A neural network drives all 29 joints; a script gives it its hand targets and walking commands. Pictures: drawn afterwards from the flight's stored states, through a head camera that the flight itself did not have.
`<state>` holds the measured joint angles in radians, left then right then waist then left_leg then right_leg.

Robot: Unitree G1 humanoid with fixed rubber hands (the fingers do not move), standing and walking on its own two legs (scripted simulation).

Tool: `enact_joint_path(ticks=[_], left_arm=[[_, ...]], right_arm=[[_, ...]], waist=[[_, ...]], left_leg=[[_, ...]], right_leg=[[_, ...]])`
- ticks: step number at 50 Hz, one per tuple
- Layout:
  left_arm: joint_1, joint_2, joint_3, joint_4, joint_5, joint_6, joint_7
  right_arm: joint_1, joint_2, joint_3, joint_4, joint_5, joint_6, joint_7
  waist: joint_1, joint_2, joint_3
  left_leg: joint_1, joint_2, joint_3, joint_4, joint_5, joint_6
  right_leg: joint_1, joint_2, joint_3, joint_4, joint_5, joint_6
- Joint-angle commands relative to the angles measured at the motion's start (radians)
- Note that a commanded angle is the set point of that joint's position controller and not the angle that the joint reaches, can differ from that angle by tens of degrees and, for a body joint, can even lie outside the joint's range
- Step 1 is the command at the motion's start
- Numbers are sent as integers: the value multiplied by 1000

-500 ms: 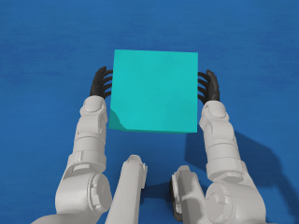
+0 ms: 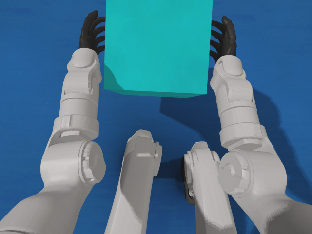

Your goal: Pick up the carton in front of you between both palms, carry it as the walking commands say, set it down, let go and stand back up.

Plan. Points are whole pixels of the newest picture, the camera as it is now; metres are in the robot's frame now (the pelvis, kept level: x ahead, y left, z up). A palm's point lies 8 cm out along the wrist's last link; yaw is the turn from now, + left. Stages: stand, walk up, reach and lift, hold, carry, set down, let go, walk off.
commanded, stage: set down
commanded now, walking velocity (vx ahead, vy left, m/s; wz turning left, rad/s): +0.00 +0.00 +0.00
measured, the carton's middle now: (157, 56) +0.51 +0.11 -0.20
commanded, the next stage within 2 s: none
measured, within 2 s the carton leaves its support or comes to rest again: rests again in 0.88 s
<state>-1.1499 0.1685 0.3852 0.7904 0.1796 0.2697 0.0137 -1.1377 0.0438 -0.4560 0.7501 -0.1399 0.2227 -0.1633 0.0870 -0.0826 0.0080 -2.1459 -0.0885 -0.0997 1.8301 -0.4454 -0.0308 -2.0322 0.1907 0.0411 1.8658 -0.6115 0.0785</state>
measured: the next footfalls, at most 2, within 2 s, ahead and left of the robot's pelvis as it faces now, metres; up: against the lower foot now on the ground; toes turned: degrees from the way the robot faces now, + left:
none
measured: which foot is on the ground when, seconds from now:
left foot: down 0.00-1.00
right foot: down 0.00-1.00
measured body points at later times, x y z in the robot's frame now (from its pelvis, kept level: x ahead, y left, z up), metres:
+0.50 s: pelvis +0.00 +0.00 -0.07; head +0.35 +0.06 +0.20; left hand +0.51 +0.27 -0.23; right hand +0.55 -0.03 -0.24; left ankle +0.12 +0.12 -0.43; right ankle +0.09 -0.12 -0.43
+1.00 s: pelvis -0.01 -0.01 -0.08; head +0.35 +0.05 +0.17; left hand +0.50 +0.26 -0.26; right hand +0.55 -0.04 -0.26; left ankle +0.12 +0.12 -0.43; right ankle +0.09 -0.12 -0.43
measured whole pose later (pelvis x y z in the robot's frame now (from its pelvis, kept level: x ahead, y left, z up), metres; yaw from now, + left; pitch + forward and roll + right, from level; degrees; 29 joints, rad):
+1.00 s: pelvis -0.01 -0.01 -0.08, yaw -2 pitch +37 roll -1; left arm -1.37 0.33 0.35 1.01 0.10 0.22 -0.07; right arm -1.42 -0.11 -0.29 1.01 -0.02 0.17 -0.20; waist 0.14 -0.11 0.33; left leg -2.26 0.01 -0.04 2.12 -0.51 -0.02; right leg -2.19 0.24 0.03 2.17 -0.64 0.08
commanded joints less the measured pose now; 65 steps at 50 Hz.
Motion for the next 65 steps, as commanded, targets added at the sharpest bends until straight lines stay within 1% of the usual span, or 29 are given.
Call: enact_joint_path(ticks=[1, 6, 13, 15, 17, 18, 21, 27, 31, 34, 39, 42, 47, 51, 61, 65], left_arm=[[-576, -839, -404, -20, -101, -21, -216], [-639, -797, -389, 2, -113, -19, -229], [-731, -747, -408, 12, -161, -26, -247], [-766, -742, -407, -11, -182, -32, -257], [-763, -732, -413, -12, -204, -38, -265], [-764, -726, -417, -14, -215, -41, -267], [-732, -731, -409, 8, -225, -43, -271], [-686, -705, -353, 77, -193, -44, -293], [-705, -663, -323, 83, -178, -54, -302], [-731, -623, -306, 80, -173, -63, -306], [-763, -569, -289, 88, -161, -77, -305], [-771, -550, -286, 96, -159, -84, -303], [-770, -537, -286, 115, -160, -94, -301], [-733, -516, -270, 151, -146, -95, -294], [-690, -415, -198, 238, -94, -93, -286], [-674, -370, -171, 260, -78, -95, -281]], right_arm=[[-675, 809, 434, 3, 82, -20, 177], [-744, 780, 429, 18, 100, -19, 174], [-841, 743, 470, 16, 154, -26, 173], [-860, 749, 493, 9, 167, -29, 172], [-869, 769, 526, -7, 188, -36, 170], [-878, 778, 546, -18, 200, -39, 168], [-872, 792, 571, -17, 211, -46, 169], [-826, 780, 545, 44, 190, -47, 179], [-821, 764, 520, 74, 182, -50, 179], [-834, 750, 512, 86, 183, -53, 177], [-854, 715, 497, 110, 192, -60, 182], [-850, 691, 484, 131, 193, -65, 185], [-832, 658, 464, 161, 186, -74, 193], [-825, 621, 450, 182, 180, -83, 202], [-755, 480, 358, 271, 117, -82, 210], [-736, 431, 333, 286, 100, -83, 208]], waist=[[63, 111, -1078], [81, 100, -1064], [108, 78, -1056], [127, 31, -1029], [141, -4, -1020], [149, -17, -1027], [159, -37, -1033], [162, -70, -915], [165, -85, -861], [172, -98, -835], [181, -85, -770], [181, -77, -741], [172, -65, -695], [165, -78, -639], [134, -75, -482], [130, -74, -452]], left_leg=[[869, -24, 124, -113, 252, -5], [817, -15, 134, -49, 261, -2], [769, 2, 147, 39, 304, -1], [707, 2, 148, 54, 332, 4], [723, 3, 138, 78, 392, 11], [739, 4, 136, 88, 418, 14], [752, 6, 132, 107, 462, 18], [618, 10, 134, 119, 401, 28], [530, 15, 136, 126, 357, 34], [485, 20, 137, 132, 328, 40], [455, 26, 139, 141, 294, 48], [449, 29, 135, 146, 286, 51], [450, 32, 122, 153, 294, 56], [445, 35, 106, 156, 286, 64], [361, 38, 82, 151, 167, 84], [347, 40, 79, 151, 141, 86]], right_leg=[[213, 57, -120, -119, 147, -33], [187, 58, -127, -56, 144, -33], [175, 52, -133, 33, 164, -31], [181, 52, -135, 57, 193, -29], [175, 51, -134, 76, 230, -26], [173, 52, -134, 84, 243, -25], [166, 52, -134, 98, 267, -24], [142, 47, -118, 99, 250, -27], [150, 44, -104, 97, 246, -31], [159, 43, -94, 97, 237, -33], [142, 44, -85, 101, 212, -39], [133, 44, -84, 107, 206, -43], [106, 44, -86, 120, 207, -47], [63, 41, -91, 127, 185, -48], [-9, 33, -87, 128, 96, -59], [-4, 28, -82, 131, 81, -59]])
